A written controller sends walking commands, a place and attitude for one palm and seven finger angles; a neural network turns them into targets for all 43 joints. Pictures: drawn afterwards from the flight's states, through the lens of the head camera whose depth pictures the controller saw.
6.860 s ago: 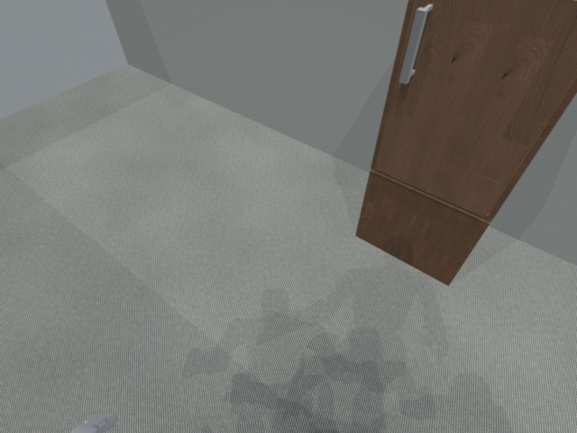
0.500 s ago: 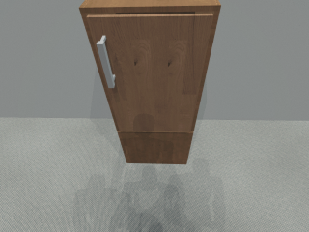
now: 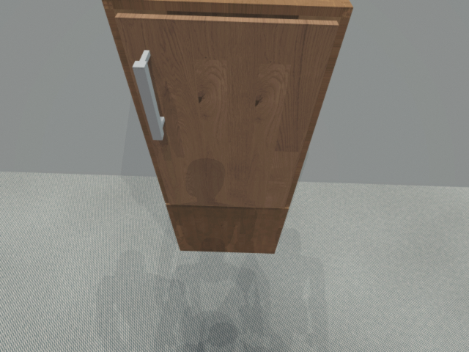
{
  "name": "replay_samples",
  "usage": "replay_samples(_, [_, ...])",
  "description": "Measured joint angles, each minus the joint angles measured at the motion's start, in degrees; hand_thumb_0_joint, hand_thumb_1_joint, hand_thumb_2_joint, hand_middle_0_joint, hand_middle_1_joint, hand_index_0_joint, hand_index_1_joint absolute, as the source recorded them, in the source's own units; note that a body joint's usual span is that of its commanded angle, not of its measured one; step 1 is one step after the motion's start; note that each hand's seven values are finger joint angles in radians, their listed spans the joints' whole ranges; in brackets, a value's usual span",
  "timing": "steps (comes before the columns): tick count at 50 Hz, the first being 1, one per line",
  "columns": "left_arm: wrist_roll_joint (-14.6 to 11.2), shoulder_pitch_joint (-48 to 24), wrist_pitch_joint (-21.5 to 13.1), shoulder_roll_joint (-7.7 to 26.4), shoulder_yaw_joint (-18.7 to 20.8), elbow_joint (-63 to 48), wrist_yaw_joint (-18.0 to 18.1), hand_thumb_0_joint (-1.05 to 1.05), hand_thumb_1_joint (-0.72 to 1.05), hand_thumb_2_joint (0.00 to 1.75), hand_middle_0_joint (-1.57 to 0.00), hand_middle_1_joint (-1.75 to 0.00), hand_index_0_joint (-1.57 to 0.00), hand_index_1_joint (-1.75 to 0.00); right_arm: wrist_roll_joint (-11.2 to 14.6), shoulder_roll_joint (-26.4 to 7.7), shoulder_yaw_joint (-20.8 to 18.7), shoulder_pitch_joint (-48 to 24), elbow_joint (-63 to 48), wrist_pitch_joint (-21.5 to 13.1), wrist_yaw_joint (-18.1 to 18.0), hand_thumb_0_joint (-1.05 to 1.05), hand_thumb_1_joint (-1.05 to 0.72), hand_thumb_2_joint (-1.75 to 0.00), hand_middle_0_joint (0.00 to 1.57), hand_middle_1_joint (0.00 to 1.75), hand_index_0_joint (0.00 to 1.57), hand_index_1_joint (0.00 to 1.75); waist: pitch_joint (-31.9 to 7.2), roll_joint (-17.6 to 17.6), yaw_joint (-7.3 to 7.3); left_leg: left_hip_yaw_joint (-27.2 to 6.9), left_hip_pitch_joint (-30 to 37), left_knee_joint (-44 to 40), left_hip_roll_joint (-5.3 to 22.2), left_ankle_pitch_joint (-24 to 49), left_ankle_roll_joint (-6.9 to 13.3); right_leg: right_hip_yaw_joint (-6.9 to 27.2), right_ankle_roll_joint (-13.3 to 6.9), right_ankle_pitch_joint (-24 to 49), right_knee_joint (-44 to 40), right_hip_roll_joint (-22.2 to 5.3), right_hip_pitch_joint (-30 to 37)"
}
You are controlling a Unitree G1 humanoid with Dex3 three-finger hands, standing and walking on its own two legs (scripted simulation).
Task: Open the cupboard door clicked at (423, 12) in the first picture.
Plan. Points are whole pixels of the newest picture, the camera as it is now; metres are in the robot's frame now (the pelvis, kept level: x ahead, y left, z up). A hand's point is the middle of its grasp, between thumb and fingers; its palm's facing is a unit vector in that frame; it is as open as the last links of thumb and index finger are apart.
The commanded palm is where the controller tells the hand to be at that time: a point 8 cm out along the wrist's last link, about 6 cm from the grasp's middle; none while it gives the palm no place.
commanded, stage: come to a stop and stand still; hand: left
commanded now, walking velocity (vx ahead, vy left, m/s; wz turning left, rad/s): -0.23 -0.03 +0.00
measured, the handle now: (152, 98) +0.56 +0.20 +0.11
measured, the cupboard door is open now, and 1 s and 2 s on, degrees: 0 0 0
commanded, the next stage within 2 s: look again from close up in 0.94 s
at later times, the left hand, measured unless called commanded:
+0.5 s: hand out of the picture +0.08 +0.21 -0.18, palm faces +0.08 -0.97 -0.21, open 7.3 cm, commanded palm none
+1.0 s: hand out of the picture +0.02 +0.19 -0.16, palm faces +0.03 -0.97 -0.25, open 7.4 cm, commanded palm none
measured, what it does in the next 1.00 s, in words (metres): steps on the spot: right foot, then left foot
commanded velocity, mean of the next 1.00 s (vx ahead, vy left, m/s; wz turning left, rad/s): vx -0.06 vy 0.02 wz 0.00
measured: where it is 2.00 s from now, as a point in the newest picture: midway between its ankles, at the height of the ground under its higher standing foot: outside the picture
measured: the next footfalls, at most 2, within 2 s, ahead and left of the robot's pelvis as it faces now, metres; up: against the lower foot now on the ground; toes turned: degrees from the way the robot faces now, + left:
right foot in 0.10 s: +0.08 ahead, -0.11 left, +0.00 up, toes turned -5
left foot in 0.44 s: +0.10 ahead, +0.12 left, +0.00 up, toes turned +4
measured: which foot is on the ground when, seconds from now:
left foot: down 0.00-0.12, up 0.14-0.42, down 0.44-1.00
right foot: up 0.00-0.08, down 0.10-0.46, up 0.48-0.70, down 0.72-1.00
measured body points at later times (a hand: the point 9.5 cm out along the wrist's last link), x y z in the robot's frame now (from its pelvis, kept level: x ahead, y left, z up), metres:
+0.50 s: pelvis +0.03 +0.02 +0.00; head +0.06 +0.04 +0.44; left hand +0.07 +0.26 -0.16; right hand +0.14 -0.22 -0.14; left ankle +0.06 +0.12 -0.73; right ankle +0.03 -0.10 -0.72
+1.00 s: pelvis +0.01 +0.01 +0.00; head +0.02 -0.01 +0.45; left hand +0.02 +0.24 -0.14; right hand +0.03 -0.23 -0.16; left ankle +0.06 +0.12 -0.73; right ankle -0.01 -0.10 -0.73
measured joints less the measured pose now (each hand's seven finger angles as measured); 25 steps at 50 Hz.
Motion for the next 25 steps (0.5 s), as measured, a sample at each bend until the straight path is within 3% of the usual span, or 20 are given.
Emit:
replay_samples(3, [0.01,-3.22,-0.10,0.26,0.45,-1.49,0.24,0.01,0.93,0.90,-0.20,-0.30,-0.20,-0.30,-0.07,0.38,0.25,1.31,0.61,0.44,-0.28,0.00,-0.91,-0.90,0.20,0.30,0.20,0.30,1.21,1.33,-0.54,-0.70,1.85,-2.24,0.29,0.35,-0.72,-1.59,0.12,3.67,-3.72,-0.19,-1.59])
replay_samples(5, [-0.20,-4.87,-1.23,0.98,0.52,-3.09,0.28,0.02,0.93,0.90,-0.20,-0.30,-0.20,-0.30,0.52,0.70,0.41,2.23,1.36,0.94,-0.43,0.00,-0.91,-0.90,0.20,0.30,0.20,0.30,1.83,1.53,-0.26,-1.05,2.14,-1.11,0.06,-0.43,-1.24,-1.91,0.32,15.01,-12.98,-0.49,0.39])
replay_samples(10, [-0.17,-7.76,-2.94,1.57,0.09,-5.53,1.65,0.01,0.93,0.90,-0.20,-0.30,-0.20,-0.30,1.91,-0.06,-1.11,-0.33,2.14,3.89,-0.76,0.00,-0.91,-0.90,0.20,0.30,0.20,0.30,2.53,1.84,0.01,-3.06,-6.99,19.33,-0.92,-8.42,-1.88,-2.89,-0.46,10.11,-13.63,-1.45,2.49])
replay_samples(13, [0.08,-8.37,-1.99,1.29,-0.09,-6.37,2.11,0.01,0.92,0.90,-0.20,-0.30,-0.20,-0.30,1.82,-1.00,-2.07,-4.70,0.58,5.19,-0.41,0.01,-0.91,-0.90,0.20,0.30,0.20,0.30,3.12,1.14,0.22,-3.05,-12.22,24.50,-0.73,-7.57,-2.70,-2.58,0.04,11.62,-16.23,-1.70,3.57])
replay_samples(17, [0.34,-7.97,-0.54,0.97,0.11,-7.00,2.00,0.00,0.92,0.90,-0.20,-0.30,-0.20,-0.30,1.51,-1.99,-2.70,-10.06,-2.89,5.38,0.27,0.01,-0.91,-0.90,0.20,0.30,0.20,0.30,3.35,-0.18,0.73,-2.25,-15.28,20.26,-0.24,-3.29,-3.65,-1.65,0.53,13.15,-18.26,-1.87,4.09])
replay_samples(21, [0.27,-6.49,0.56,1.68,0.56,-7.40,1.74,0.00,0.92,0.90,-0.21,-0.30,-0.20,-0.30,1.35,-2.52,-2.78,-13.32,-6.03,4.58,0.58,0.00,-0.91,-0.90,0.20,0.30,0.20,0.30,3.13,-1.28,1.36,-1.06,-12.52,7.75,-0.07,5.30,-3.72,-0.91,1.69,12.51,-16.53,-1.84,3.95])
replay_samples(22, [0.13,-5.81,0.95,1.78,0.60,-7.53,1.67,0.00,0.92,0.90,-0.21,-0.30,-0.20,-0.30,1.25,-2.81,-2.69,-13.39,-6.78,4.15,0.67,0.00,-0.91,-0.90,0.20,0.30,0.20,0.30,2.70,-0.90,1.41,-0.86,-10.81,3.60,0.47,10.23,-2.87,-1.03,2.09,11.73,-15.15,-1.43,3.67])
replay_samples(25, [-0.14,-5.47,2.53,2.93,0.97,-7.31,1.88,0.00,0.92,0.90,-0.21,-0.30,-0.20,-0.30,0.67,-2.10,-2.13,-13.39,-7.97,3.71,0.60,0.00,-0.91,-0.90,0.20,0.30,0.20,0.30,2.23,-2.78,2.12,0.13,-10.50,4.46,-0.41,8.47,0.30,1.17,2.70,3.40,-6.86,-1.60,1.28])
